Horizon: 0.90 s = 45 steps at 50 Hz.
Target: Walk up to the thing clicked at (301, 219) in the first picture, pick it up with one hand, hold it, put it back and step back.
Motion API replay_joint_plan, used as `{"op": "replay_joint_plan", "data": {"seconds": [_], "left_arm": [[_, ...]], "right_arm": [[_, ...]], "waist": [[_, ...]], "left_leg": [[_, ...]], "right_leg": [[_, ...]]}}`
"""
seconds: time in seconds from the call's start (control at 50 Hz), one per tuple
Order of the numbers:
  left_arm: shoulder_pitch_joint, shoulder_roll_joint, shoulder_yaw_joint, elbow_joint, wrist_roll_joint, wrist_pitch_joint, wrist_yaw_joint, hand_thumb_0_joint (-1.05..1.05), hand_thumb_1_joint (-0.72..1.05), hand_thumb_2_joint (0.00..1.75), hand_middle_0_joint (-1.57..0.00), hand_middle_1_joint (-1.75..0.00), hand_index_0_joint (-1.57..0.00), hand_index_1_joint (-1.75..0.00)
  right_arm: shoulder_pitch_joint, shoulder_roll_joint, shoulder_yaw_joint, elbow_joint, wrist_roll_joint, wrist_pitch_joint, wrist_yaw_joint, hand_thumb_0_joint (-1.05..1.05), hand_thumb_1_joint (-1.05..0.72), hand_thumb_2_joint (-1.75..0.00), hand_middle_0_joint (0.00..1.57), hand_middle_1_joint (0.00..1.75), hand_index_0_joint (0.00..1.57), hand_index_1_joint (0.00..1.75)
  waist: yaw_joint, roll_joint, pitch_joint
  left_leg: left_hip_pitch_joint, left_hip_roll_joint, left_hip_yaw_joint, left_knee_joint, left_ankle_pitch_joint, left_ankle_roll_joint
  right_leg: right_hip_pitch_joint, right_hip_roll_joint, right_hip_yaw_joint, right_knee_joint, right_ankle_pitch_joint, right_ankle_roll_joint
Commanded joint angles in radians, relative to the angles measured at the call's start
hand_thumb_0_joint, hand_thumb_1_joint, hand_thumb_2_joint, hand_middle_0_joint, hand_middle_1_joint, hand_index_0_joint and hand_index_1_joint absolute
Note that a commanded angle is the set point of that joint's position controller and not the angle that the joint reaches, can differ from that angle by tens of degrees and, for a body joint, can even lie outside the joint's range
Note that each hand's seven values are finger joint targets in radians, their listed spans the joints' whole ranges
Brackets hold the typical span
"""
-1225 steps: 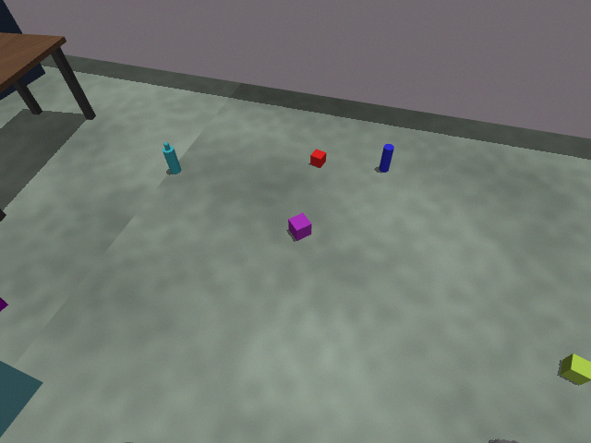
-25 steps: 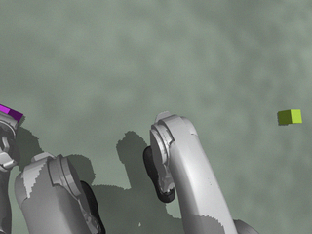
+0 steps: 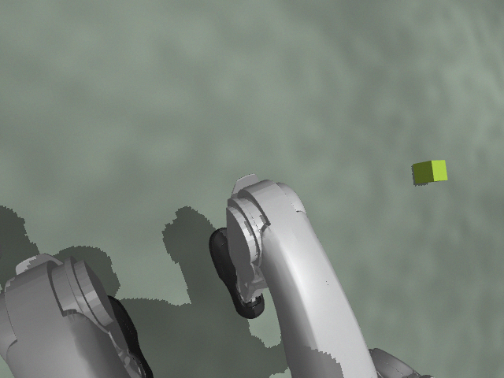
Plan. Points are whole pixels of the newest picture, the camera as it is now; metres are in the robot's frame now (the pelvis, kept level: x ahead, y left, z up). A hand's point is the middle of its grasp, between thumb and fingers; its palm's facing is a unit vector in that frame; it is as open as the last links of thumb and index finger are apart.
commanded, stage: rest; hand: left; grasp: from above
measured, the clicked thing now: out of the picture +0.44 +0.31 -0.27
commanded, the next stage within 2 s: open in 0.30 s
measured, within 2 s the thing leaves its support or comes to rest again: rests again in 1.84 s
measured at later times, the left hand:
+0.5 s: hand out of the picture +0.43 +0.30 -0.24, palm faces -0.24 -0.35 -0.91, open 10.1 cm
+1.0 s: hand out of the picture +0.43 +0.31 -0.24, palm faces -0.23 -0.35 -0.91, open 12.1 cm
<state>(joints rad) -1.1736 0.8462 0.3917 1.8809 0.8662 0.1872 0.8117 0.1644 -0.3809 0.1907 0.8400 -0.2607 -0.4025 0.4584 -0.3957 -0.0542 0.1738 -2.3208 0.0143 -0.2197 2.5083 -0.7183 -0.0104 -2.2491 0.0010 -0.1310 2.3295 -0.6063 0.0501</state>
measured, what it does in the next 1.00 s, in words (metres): stands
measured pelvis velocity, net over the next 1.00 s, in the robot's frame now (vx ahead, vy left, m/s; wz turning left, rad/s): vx -0.01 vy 0.00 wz -0.02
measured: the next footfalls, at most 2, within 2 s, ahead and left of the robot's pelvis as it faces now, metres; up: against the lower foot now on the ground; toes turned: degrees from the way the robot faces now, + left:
none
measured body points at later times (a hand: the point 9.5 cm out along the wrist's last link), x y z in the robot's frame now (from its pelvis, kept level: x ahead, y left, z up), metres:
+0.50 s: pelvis +0.00 +0.00 +0.00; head +0.28 +0.09 +0.34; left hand +0.44 +0.32 -0.18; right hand -0.01 -0.24 -0.05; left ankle +0.07 +0.13 -0.28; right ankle +0.12 -0.12 -0.28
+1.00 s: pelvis -0.01 +0.00 +0.00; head +0.28 +0.09 +0.34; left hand +0.44 +0.32 -0.19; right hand -0.02 -0.24 -0.04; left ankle +0.07 +0.13 -0.28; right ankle +0.12 -0.12 -0.28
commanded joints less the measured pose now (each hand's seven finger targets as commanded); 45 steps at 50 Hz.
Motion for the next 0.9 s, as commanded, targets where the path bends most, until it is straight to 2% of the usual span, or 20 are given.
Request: {"op": "replay_joint_plan", "data": {"seconds": [0.0,0.06,0.08,0.16,0.22,0.28,0.32,0.38,0.42,0.44,0.48,0.5,0.52,0.58,0.62,0.64,0.74,0.8,0.82,0.88], "left_arm": [[-0.267,0.233,-0.023,-0.103,0.003,0.000,0.042,0.00,0.67,0.68,-1.08,-0.58,-1.08,-0.58],[-0.268,0.248,-0.024,-0.104,-0.002,-0.002,0.038,0.00,0.67,0.61,-1.06,-0.56,-1.07,-0.55],[-0.267,0.236,-0.042,-0.102,-0.004,0.001,0.030,0.00,0.66,0.66,-1.07,-0.58,-1.07,-0.58],[-0.233,0.236,-0.059,-0.081,-0.001,0.001,0.018,0.00,0.68,0.65,-1.09,-0.55,-1.09,-0.55],[-0.247,0.203,-0.086,-0.092,-0.004,0.004,0.008,0.00,0.71,0.72,-1.11,-0.60,-1.11,-0.61],[-0.230,0.225,-0.070,-0.092,-0.007,0.003,0.020,0.00,0.69,0.69,-1.07,-0.62,-1.08,-0.61],[-0.244,0.200,-0.086,-0.080,-0.017,0.004,0.017,0.00,0.67,0.69,-1.08,-0.59,-1.07,-0.59],[-0.248,0.215,-0.100,-0.077,-0.020,0.006,0.017,0.00,0.66,0.70,-1.08,-0.58,-1.07,-0.59],[-0.254,0.232,-0.085,-0.083,-0.026,0.005,0.024,0.00,0.50,0.73,-0.92,-0.68,-0.91,-0.67],[-0.244,0.235,-0.081,-0.080,-0.029,0.008,0.025,0.00,0.42,0.66,-0.84,-0.66,-0.83,-0.64],[-0.238,0.245,-0.079,-0.084,-0.039,0.009,0.027,0.00,0.26,0.73,-0.68,-0.68,-0.67,-0.69],[-0.250,0.229,-0.096,-0.086,-0.037,0.012,0.020,0.00,0.18,0.74,-0.63,-0.71,-0.62,-0.72],[-0.239,0.250,-0.079,-0.088,-0.040,0.010,0.025,0.00,0.10,0.73,-0.58,-0.71,-0.57,-0.72],[-0.248,0.251,-0.088,-0.092,-0.037,0.012,0.024,0.00,-0.09,0.80,-0.50,-0.75,-0.48,-0.77],[-0.255,0.258,-0.087,-0.102,-0.039,0.011,0.026,0.00,-0.13,0.84,-0.47,-0.79,-0.45,-0.81],[-0.254,0.252,-0.094,-0.102,-0.037,0.013,0.026,0.00,-0.15,0.85,-0.46,-0.80,-0.44,-0.82],[-0.241,0.281,-0.071,-0.103,-0.040,0.017,0.036,0.00,-0.27,0.90,-0.35,-0.87,-0.33,-0.90],[-0.264,0.259,-0.097,-0.114,-0.044,0.019,0.025,0.00,-0.29,0.92,-0.32,-0.93,-0.31,-0.94],[-0.242,0.264,-0.085,-0.109,-0.050,0.020,0.027,0.00,-0.31,0.89,-0.29,-0.91,-0.29,-0.91],[-0.251,0.258,-0.102,-0.113,-0.050,0.021,0.019,0.00,-0.33,0.96,-0.28,-0.95,-0.27,-0.97]], "right_arm": [[0.245,-0.303,-0.066,0.035,0.010,0.004,0.005,0.00,-0.90,-0.90,0.20,0.30,0.20,0.30],[0.238,-0.306,-0.057,0.028,0.011,0.000,0.004,0.00,-0.90,-0.90,0.20,0.30,0.20,0.30],[0.227,-0.302,-0.049,0.026,0.006,-0.001,0.005,0.00,-0.90,-0.90,0.20,0.30,0.20,0.30],[0.219,-0.311,-0.049,0.037,0.020,-0.005,-0.003,0.00,-0.90,-0.90,0.20,0.30,0.20,0.30],[0.224,-0.307,-0.042,0.021,0.014,-0.006,0.002,0.00,-0.90,-0.90,0.20,0.30,0.20,0.30],[0.241,-0.321,-0.045,0.022,0.021,-0.007,-0.002,0.00,-0.90,-0.90,0.20,0.30,0.20,0.30],[0.232,-0.316,-0.036,0.018,0.018,-0.010,0.001,0.00,-0.90,-0.90,0.20,0.30,0.20,0.30],[0.222,-0.328,-0.030,0.010,0.020,-0.019,-0.006,0.00,-0.90,-0.90,0.20,0.30,0.20,0.30],[0.226,-0.335,-0.032,0.011,0.021,-0.021,-0.003,0.00,-0.90,-0.90,0.20,0.30,0.20,0.30],[0.234,-0.335,-0.028,0.006,0.019,-0.021,-0.003,0.00,-0.89,-0.90,0.20,0.30,0.20,0.30],[0.217,-0.334,-0.020,0.001,0.024,-0.025,-0.007,0.00,-0.90,-0.90,0.20,0.30,0.20,0.30],[0.213,-0.325,-0.012,-0.005,0.018,-0.027,-0.005,0.00,-0.90,-0.90,0.20,0.30,0.20,0.30],[0.228,-0.340,-0.018,0.000,0.022,-0.024,-0.008,0.00,-0.90,-0.90,0.20,0.30,0.20,0.30],[0.224,-0.336,-0.013,-0.002,0.024,-0.026,-0.010,0.00,-0.90,-0.90,0.20,0.30,0.20,0.30],[0.218,-0.341,-0.011,-0.004,0.024,-0.028,-0.008,0.00,-0.90,-0.90,0.20,0.30,0.20,0.30],[0.225,-0.335,-0.007,-0.010,0.018,-0.026,-0.007,0.00,-0.90,-0.90,0.20,0.30,0.20,0.30],[0.227,-0.343,-0.010,-0.004,0.029,-0.026,-0.012,0.00,-0.90,-0.90,0.20,0.30,0.20,0.30],[0.214,-0.329,0.000,-0.008,0.020,-0.029,-0.010,0.00,-0.90,-0.90,0.20,0.30,0.20,0.30],[0.221,-0.342,-0.006,-0.009,0.026,-0.027,-0.012,0.00,-0.90,-0.90,0.20,0.30,0.20,0.30],[0.216,-0.342,-0.004,-0.006,0.027,-0.031,-0.015,0.00,-0.90,-0.90,0.20,0.30,0.20,0.30]], "waist": [[-0.055,0.430,-0.680],[-0.064,0.423,-0.661],[-0.071,0.412,-0.643],[-0.060,0.430,-0.626],[-0.082,0.425,-0.620],[-0.074,0.411,-0.630],[-0.092,0.403,-0.608],[-0.099,0.391,-0.587],[-0.093,0.405,-0.580],[-0.096,0.399,-0.582],[-0.083,0.387,-0.590],[-0.101,0.390,-0.576],[-0.089,0.403,-0.603],[-0.092,0.417,-0.600],[-0.088,0.433,-0.590],[-0.100,0.426,-0.595],[-0.086,0.441,-0.605],[-0.105,0.440,-0.581],[-0.093,0.434,-0.609],[-0.105,0.436,-0.574]], "left_leg": [[0.447,0.016,0.103,-0.252,0.217,0.013],[0.438,0.014,0.101,-0.255,0.190,0.015],[0.430,0.012,0.103,-0.247,0.182,0.016],[0.447,0.017,0.087,-0.267,0.164,0.012],[0.443,0.017,0.084,-0.266,0.177,0.013],[0.438,0.018,0.077,-0.273,0.181,0.014],[0.452,0.022,0.065,-0.272,0.185,0.009],[0.439,0.019,0.067,-0.270,0.151,0.013],[0.438,0.020,0.068,-0.274,0.147,0.014],[0.441,0.020,0.066,-0.275,0.154,0.013],[0.427,0.022,0.068,-0.271,0.158,0.014],[0.428,0.019,0.069,-0.268,0.161,0.013],[0.437,0.023,0.069,-0.278,0.166,0.012],[0.454,0.025,0.063,-0.276,0.172,0.009],[0.468,0.030,0.055,-0.280,0.173,0.004],[0.465,0.026,0.066,-0.270,0.184,0.008],[0.472,0.029,0.061,-0.283,0.173,0.006],[0.460,0.028,0.065,-0.273,0.171,0.006],[0.473,0.031,0.060,-0.280,0.178,0.005],[0.464,0.031,0.057,-0.283,0.159,0.006]], "right_leg": [[0.412,0.034,-0.111,-0.197,0.219,-0.063],[0.415,0.034,-0.114,-0.199,0.198,-0.062],[0.405,0.035,-0.114,-0.200,0.192,-0.061],[0.379,0.036,-0.122,-0.196,0.177,-0.064],[0.385,0.040,-0.126,-0.199,0.193,-0.066],[0.408,0.039,-0.125,-0.208,0.193,-0.064],[0.382,0.036,-0.135,-0.191,0.201,-0.064],[0.385,0.040,-0.130,-0.205,0.178,-0.061],[0.385,0.037,-0.131,-0.209,0.170,-0.060],[0.403,0.038,-0.131,-0.212,0.178,-0.059],[0.424,0.039,-0.125,-0.217,0.187,-0.056],[0.413,0.037,-0.128,-0.210,0.188,-0.056],[0.438,0.045,-0.126,-0.221,0.192,-0.058],[0.426,0.042,-0.131,-0.216,0.199,-0.059],[0.412,0.038,-0.137,-0.203,0.199,-0.061],[0.441,0.042,-0.131,-0.212,0.214,-0.058],[0.445,0.044,-0.131,-0.219,0.201,-0.062],[0.435,0.038,-0.134,-0.209,0.205,-0.060],[0.450,0.046,-0.134,-0.220,0.209,-0.061],[0.420,0.041,-0.136,-0.221,0.192,-0.059]]}}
